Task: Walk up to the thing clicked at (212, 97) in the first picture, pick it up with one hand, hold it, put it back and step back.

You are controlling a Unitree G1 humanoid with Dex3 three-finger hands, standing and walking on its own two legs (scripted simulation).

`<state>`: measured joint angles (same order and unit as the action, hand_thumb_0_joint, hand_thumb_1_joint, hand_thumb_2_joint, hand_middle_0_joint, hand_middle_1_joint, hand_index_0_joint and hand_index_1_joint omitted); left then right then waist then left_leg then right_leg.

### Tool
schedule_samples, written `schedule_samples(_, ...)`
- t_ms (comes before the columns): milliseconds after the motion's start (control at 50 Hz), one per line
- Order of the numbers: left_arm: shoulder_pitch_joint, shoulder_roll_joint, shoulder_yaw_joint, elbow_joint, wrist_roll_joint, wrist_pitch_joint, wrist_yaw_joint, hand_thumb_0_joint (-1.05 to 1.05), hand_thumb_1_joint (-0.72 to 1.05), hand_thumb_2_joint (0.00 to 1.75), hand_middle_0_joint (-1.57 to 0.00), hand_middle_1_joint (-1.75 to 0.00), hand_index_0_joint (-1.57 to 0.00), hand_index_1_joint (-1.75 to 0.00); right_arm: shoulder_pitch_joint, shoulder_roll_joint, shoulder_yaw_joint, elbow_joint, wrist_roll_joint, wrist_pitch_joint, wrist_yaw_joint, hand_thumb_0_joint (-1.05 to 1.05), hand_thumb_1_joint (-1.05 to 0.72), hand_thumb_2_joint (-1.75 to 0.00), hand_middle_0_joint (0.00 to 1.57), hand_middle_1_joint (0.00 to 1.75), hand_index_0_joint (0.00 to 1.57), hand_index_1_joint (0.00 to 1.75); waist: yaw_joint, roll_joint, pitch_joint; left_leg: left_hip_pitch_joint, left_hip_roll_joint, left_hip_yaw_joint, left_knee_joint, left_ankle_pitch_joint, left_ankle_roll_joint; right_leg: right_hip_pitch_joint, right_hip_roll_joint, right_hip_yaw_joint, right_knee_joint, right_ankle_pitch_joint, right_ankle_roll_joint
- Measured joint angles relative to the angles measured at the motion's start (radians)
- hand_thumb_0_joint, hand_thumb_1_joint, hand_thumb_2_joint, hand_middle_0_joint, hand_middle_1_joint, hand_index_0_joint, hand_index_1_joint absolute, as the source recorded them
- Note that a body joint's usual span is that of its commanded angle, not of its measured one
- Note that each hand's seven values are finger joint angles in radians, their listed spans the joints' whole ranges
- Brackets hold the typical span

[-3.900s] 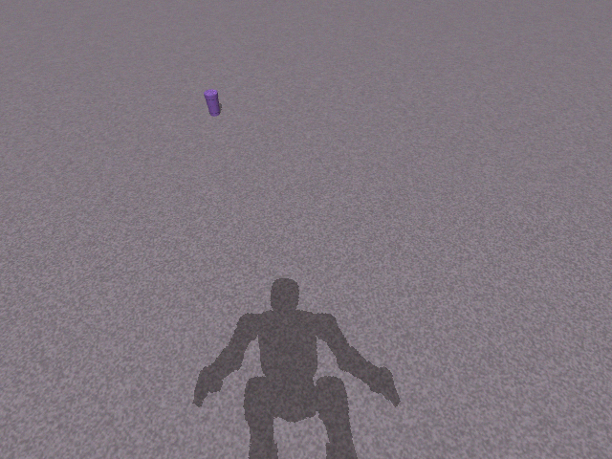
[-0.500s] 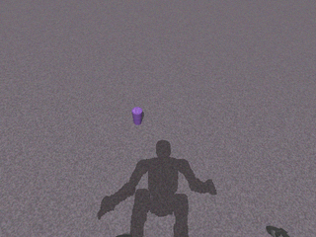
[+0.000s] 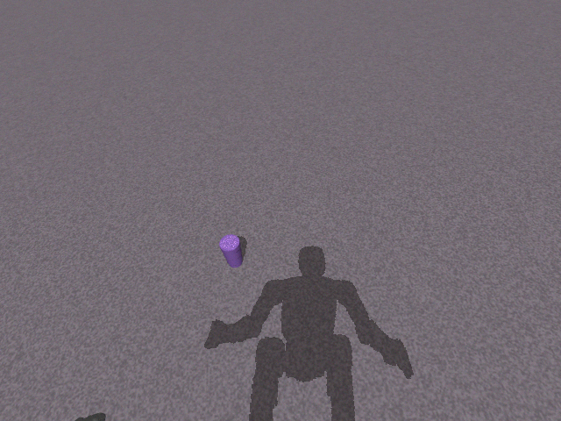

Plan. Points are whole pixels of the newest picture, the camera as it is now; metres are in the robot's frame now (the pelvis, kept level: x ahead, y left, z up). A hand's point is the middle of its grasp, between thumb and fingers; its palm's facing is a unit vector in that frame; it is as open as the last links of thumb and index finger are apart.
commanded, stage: walk up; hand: left
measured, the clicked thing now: (232, 252) +0.85 +0.26 -0.69
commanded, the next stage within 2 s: none
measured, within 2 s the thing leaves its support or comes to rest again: neither
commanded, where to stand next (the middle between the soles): +0.52 +0.06 m, yaw +1 degrees
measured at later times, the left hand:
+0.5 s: hand (113, 380) +0.23 +0.32 -0.15, palm faces -0.02 -0.93 -0.36, open 7.4 cm
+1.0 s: hand (137, 293) +0.38 +0.30 -0.11, palm faces +0.00 -0.90 -0.43, open 7.4 cm
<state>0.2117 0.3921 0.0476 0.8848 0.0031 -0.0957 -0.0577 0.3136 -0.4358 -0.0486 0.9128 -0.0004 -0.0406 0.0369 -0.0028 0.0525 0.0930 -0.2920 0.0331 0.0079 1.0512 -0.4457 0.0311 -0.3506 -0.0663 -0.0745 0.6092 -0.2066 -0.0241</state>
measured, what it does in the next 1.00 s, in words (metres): walks ahead: left foot, then right foot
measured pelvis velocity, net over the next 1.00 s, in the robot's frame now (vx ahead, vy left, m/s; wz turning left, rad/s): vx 0.35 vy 0.02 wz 0.02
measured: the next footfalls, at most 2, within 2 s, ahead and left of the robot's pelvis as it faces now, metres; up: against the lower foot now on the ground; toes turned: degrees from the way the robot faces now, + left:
left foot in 0.34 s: +0.27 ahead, +0.16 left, +0.00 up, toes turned +6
right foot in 0.74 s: +0.41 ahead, -0.11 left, +0.00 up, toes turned -4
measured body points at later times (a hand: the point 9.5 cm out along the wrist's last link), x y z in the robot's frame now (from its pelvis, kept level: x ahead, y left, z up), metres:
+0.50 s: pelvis +0.19 +0.04 +0.00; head +0.21 +0.06 +0.45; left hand +0.23 +0.37 -0.12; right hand +0.28 -0.28 -0.09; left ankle +0.23 +0.16 -0.73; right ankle +0.17 -0.10 -0.66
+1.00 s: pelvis +0.35 +0.02 +0.01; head +0.37 -0.01 +0.46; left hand +0.38 +0.35 -0.08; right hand +0.44 -0.30 -0.12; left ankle +0.43 +0.17 -0.69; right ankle +0.37 -0.11 -0.73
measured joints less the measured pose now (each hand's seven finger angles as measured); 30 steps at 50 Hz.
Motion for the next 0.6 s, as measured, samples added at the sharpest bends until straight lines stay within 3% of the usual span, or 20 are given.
schedule_samples(60,0.020,-0.016,-0.012,-0.009,-0.003,0.002,0.008,0.00,0.90,0.90,-0.21,-0.30,-0.20,-0.30,-0.021,-0.004,-0.002,-0.001,0.001,0.000,0.007,0.01,-0.91,-0.89,0.20,0.30,0.20,0.30,0.008,0.017,-0.006,-0.109,0.008,-0.015,0.022,0.083,-0.002,0.070,0.010,-0.010,-0.079,0.006,-0.002)
schedule_samples(160,0.065,-0.010,-0.013,-0.017,0.007,0.005,0.008,0.00,0.90,0.90,-0.21,-0.30,-0.20,-0.30,-0.035,0.000,-0.014,-0.006,-0.015,0.005,0.029,0.01,-0.91,-0.89,0.20,0.30,0.20,0.30,0.016,0.018,-0.021,-0.202,0.044,-0.019,-0.153,0.173,-0.033,0.160,0.029,-0.031,-0.163,-0.011,-0.009)
schedule_samples(240,0.094,0.011,-0.004,-0.020,0.011,0.007,0.007,0.00,0.90,0.90,-0.21,-0.30,-0.20,-0.30,-0.045,0.006,-0.018,-0.001,-0.025,0.007,0.043,0.01,-0.91,-0.89,0.20,0.30,0.20,0.30,0.030,-0.001,-0.020,-0.199,0.064,0.000,-0.336,0.233,-0.038,0.210,0.033,-0.042,-0.165,-0.060,0.003)
schedule_samples(340,0.132,0.043,-0.002,-0.006,0.012,0.023,0.007,0.00,0.90,0.90,-0.21,-0.30,-0.20,-0.30,-0.050,0.005,-0.023,-0.006,-0.027,-0.012,0.046,0.01,-0.91,-0.89,0.20,0.30,0.20,0.30,0.034,-0.032,-0.034,-0.106,0.050,0.031,-0.473,0.271,-0.018,0.239,0.014,-0.047,-0.063,-0.189,0.037)
schedule_samples(380,0.130,0.053,0.001,0.010,0.010,0.038,0.014,0.00,0.90,0.90,-0.21,-0.30,-0.20,-0.30,-0.059,0.013,-0.027,-0.018,-0.030,-0.031,0.034,0.01,-0.91,-0.89,0.20,0.30,0.20,0.30,0.027,-0.075,-0.022,-0.093,0.018,0.056,-0.428,0.252,-0.021,0.185,-0.021,-0.006,0.122,-0.249,0.015)
schedule_samples(420,0.115,0.049,-0.006,0.028,0.005,0.053,0.024,0.01,0.90,0.90,-0.21,-0.30,-0.20,-0.30,-0.059,0.020,-0.023,-0.040,-0.017,-0.044,0.024,0.01,-0.91,-0.89,0.20,0.30,0.20,0.30,0.012,-0.081,-0.013,-0.078,0.013,0.059,-0.399,0.208,-0.017,0.092,0.015,0.057,0.349,-0.271,-0.005)
schedule_samples(460,0.100,0.053,-0.012,0.035,-0.002,0.055,0.028,0.01,0.91,0.90,-0.21,-0.30,-0.20,-0.30,-0.052,0.035,-0.012,-0.053,-0.008,-0.049,0.014,0.01,-0.91,-0.89,0.20,0.30,0.20,0.30,0.005,-0.098,-0.004,-0.034,0.008,0.067,-0.430,0.198,-0.014,0.011,0.036,0.090,0.472,-0.238,-0.014)
schedule_samples(520,0.081,0.052,-0.012,0.029,-0.008,0.050,0.023,0.01,0.91,0.90,-0.21,-0.30,-0.20,-0.30,-0.033,0.047,0.003,-0.063,-0.004,-0.051,0.004,0.01,-0.91,-0.89,0.21,0.30,0.20,0.30,0.003,-0.115,0.002,0.032,-0.001,0.080,-0.490,0.197,-0.013,-0.073,0.019,0.091,0.453,-0.187,-0.008)
schedule_samples(600,0.060,0.039,-0.010,0.019,0.001,0.054,0.004,0.01,0.91,0.90,-0.20,-0.30,-0.20,-0.30,-0.015,0.043,0.007,-0.071,-0.012,-0.045,0.003,0.01,-0.90,-0.89,0.21,0.30,0.20,0.30,-0.006,-0.105,0.009,0.092,-0.003,0.091,-0.528,0.175,-0.011,-0.122,-0.021,0.063,0.280,-0.135,0.012)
